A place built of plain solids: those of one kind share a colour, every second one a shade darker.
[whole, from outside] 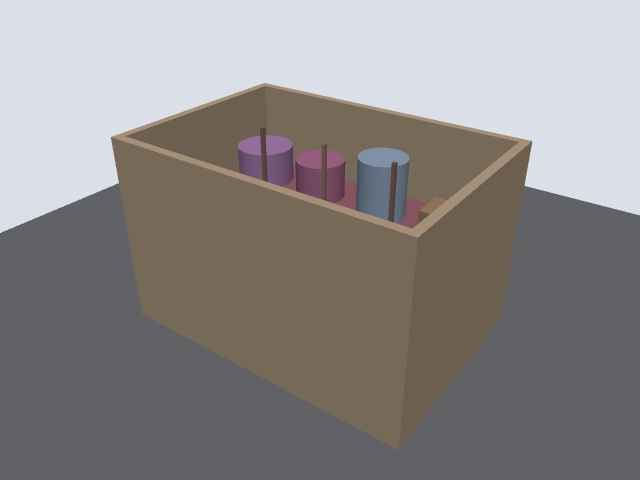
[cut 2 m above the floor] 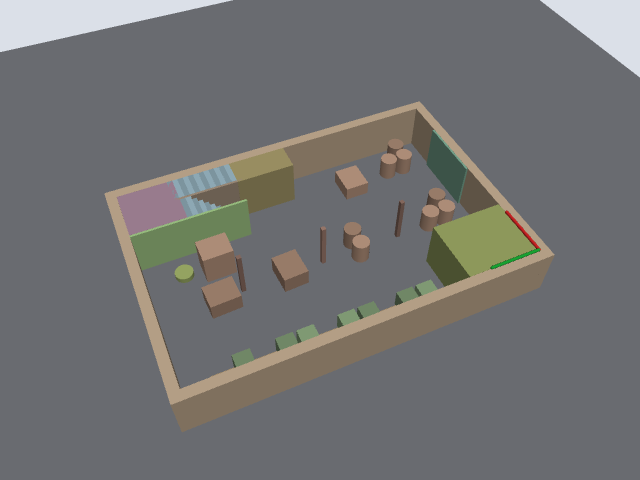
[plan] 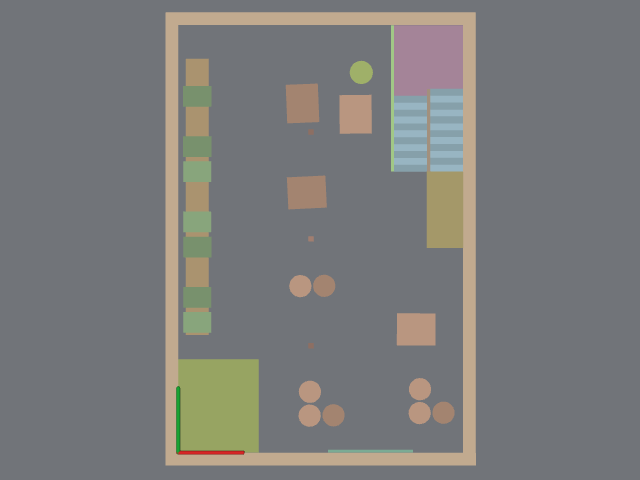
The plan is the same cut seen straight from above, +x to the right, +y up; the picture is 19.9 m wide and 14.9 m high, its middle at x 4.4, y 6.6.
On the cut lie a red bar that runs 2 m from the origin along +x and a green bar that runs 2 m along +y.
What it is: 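The brewhouse of a small tower brewery; brick, two high storeys, a cask and racking floor under a brewing floor, one steep timber stair between them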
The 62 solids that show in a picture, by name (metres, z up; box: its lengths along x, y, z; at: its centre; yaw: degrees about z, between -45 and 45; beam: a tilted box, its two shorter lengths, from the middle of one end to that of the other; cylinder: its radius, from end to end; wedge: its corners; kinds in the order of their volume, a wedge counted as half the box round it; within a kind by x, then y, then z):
{
 "wall_1": {"box": [0.4, 14.07, 8.98], "at": [-0.2, 6.63, 4.44]},
 "wall_2": {"box": [9.64, 0.4, 8.98], "at": [4.42, -0.2, 4.44]},
 "wall_3": {"box": [9.64, 0.4, 8.98], "at": [4.42, 13.47, 4.44]},
 "wall_4": {"box": [0.4, 14.07, 8.98], "at": [9.04, 6.63, 4.44]},
 "upper_floor_1": {"box": [6.61, 13.29, 0.3], "at": [3.29, 6.63, 4.93]},
 "office_1": {"box": [2.5, 2.9, 2.25], "at": [1.25, 1.45, 1.07]},
 "stair_head_landing_1": {"box": [1.14, 2.38, 5.13], "at": [8.28, 7.54, 2.51]},
 "stair_steps_1": {"box": [1.02, 0.22, 0.25], "at": [7.21, 8.83, 0.08]},
 "stair_steps_2": {"box": [1.02, 0.22, 0.46], "at": [7.21, 9.04, 0.18]},
 "stair_steps_3": {"box": [1.02, 0.22, 0.66], "at": [7.21, 9.26, 0.28]},
 "stair_steps_4": {"box": [1.02, 0.22, 0.86], "at": [7.21, 9.47, 0.38]},
 "stair_steps_5": {"box": [1.02, 0.22, 1.07], "at": [7.21, 9.68, 0.48]},
 "stair_steps_6": {"box": [1.02, 0.22, 1.27], "at": [7.21, 9.9, 0.58]},
 "stair_steps_7": {"box": [1.02, 0.22, 1.47], "at": [7.21, 10.11, 0.69]},
 "stair_steps_8": {"box": [1.02, 0.22, 1.68], "at": [7.21, 10.33, 0.79]},
 "stair_steps_9": {"box": [1.02, 0.22, 1.88], "at": [7.21, 10.54, 0.89]},
 "stair_steps_10": {"box": [1.02, 0.22, 2.08], "at": [7.21, 10.75, 0.99]},
 "stair_steps_11": {"box": [1.02, 0.22, 2.28], "at": [7.21, 10.97, 1.09]},
 "stair_steps_12": {"box": [1.02, 0.22, 4.93], "at": [8.33, 8.83, 2.41]},
 "stair_steps_13": {"box": [1.02, 0.22, 4.72], "at": [8.33, 9.04, 2.31]},
 "stair_steps_14": {"box": [1.02, 0.22, 4.52], "at": [8.33, 9.26, 2.21]},
 "stair_steps_15": {"box": [1.02, 0.22, 4.32], "at": [8.33, 9.47, 2.11]},
 "stair_steps_16": {"box": [1.02, 0.22, 4.11], "at": [8.33, 9.69, 2.01]},
 "stair_steps_17": {"box": [1.02, 0.22, 3.91], "at": [8.33, 9.9, 1.91]},
 "stair_steps_18": {"box": [1.02, 0.22, 3.71], "at": [8.33, 10.11, 1.8]},
 "stair_steps_19": {"box": [1.02, 0.22, 3.5], "at": [8.33, 10.33, 1.7]},
 "stair_steps_20": {"box": [1.02, 0.22, 3.3], "at": [8.33, 10.54, 1.6]},
 "stair_steps_21": {"box": [1.02, 0.22, 3.1], "at": [8.33, 10.76, 1.5]},
 "stair_steps_22": {"box": [1.02, 0.22, 2.89], "at": [8.33, 10.97, 1.4]},
 "stair_steps_23": {"box": [1.02, 0.22, 2.69], "at": [8.33, 11.18, 1.3]},
 "stair_half_landing_1": {"box": [2.14, 2.2, 2.49], "at": [7.77, 12.17, 1.19]},
 "liquor_back_1": {"cylinder": 1.1, "from": [2.1, 8.29, 5.03], "to": [2.1, 8.29, 7.77]},
 "mash_tun_1": {"cylinder": 1.33, "from": [2.1, 1.66, 5.03], "to": [2.1, 1.66, 6.8]},
 "copper_1": {"cylinder": 1.15, "from": [2.1, 4.98, 5.03], "to": [2.1, 4.98, 6.87]},
 "load_1": {"cylinder": 0.34, "from": [3.79, 5.17, -0.05], "to": [3.79, 5.17, 0.88]},
 "load_2": {"box": [1.0, 1.2, 0.77], "at": [3.86, 10.84, 0.34], "yaw": 2.3},
 "load_3": {"box": [1.2, 1.0, 0.77], "at": [3.99, 8.08, 0.34], "yaw": 2.8},
 "load_4": {"cylinder": 0.34, "from": [4.08, 1.15, -0.05], "to": [4.08, 1.15, 0.88]},
 "load_5": {"cylinder": 0.34, "from": [4.09, 1.89, -0.05], "to": [4.09, 1.89, 0.88]},
 "load_6": {"cylinder": 0.34, "from": [4.53, 5.18, -0.05], "to": [4.53, 5.18, 0.88]},
 "load_7": {"cylinder": 0.34, "from": [4.82, 1.16, -0.05], "to": [4.82, 1.16, 0.88]},
 "load_8": {"box": [1.0, 1.2, 1.37], "at": [5.51, 10.5, 0.64], "yaw": 0.5},
 "load_9": {"box": [1.2, 1.0, 0.66], "at": [7.39, 3.82, 0.28], "yaw": -0.1},
 "load_10": {"cylinder": 0.34, "from": [7.49, 1.23, -0.05], "to": [7.49, 1.23, 0.88]},
 "load_11": {"cylinder": 0.34, "from": [7.5, 1.97, -0.05], "to": [7.5, 1.97, 0.88]},
 "load_12": {"cylinder": 0.34, "from": [8.23, 1.24, -0.05], "to": [8.23, 1.24, 0.88]},
 "hop_back_1": {"box": [1.56, 2.16, 1.19], "at": [2.1, 11.61, 5.62]},
 "cask_1": {"box": [0.88, 0.65, 0.74], "at": [0.59, 4.04, 0.67]},
 "cask_2": {"box": [0.88, 0.65, 0.74], "at": [0.59, 4.82, 0.67]},
 "cask_3": {"box": [0.88, 0.65, 0.74], "at": [0.59, 6.38, 0.67]},
 "cask_4": {"box": [0.88, 0.65, 0.74], "at": [0.59, 7.16, 0.67]},
 "cask_5": {"box": [0.88, 0.65, 0.74], "at": [0.59, 8.72, 0.67]},
 "cask_6": {"box": [0.88, 0.65, 0.74], "at": [0.59, 9.5, 0.67]},
 "cask_7": {"box": [0.88, 0.65, 0.74], "at": [0.59, 11.06, 0.67]},
 "stair_wall_1": {"box": [0.1, 4.55, 6.23], "at": [6.65, 11.0, 3.06]},
 "stillage_1": {"box": [0.72, 8.58, 0.39], "at": [0.59, 7.94, 0.14]},
 "stair_spine_1": {"box": [0.1, 2.78, 6.23], "at": [7.77, 9.9, 3.06]},
 "post_1": {"box": [0.17, 0.17, 8.68], "at": [4.12, 3.32, 4.29]},
 "post_2": {"box": [0.17, 0.17, 8.68], "at": [4.12, 6.63, 4.29]},
 "post_3": {"box": [0.17, 0.17, 8.68], "at": [4.12, 9.95, 4.29]},
 "loading_door_1": {"box": [2.64, 0.09, 2.87], "at": [5.97, 0.04, 1.39]},
 "hose_coil_1": {"cylinder": 0.36, "from": [5.68, 11.8, -0.05], "to": [5.68, 11.8, 0.23]}
}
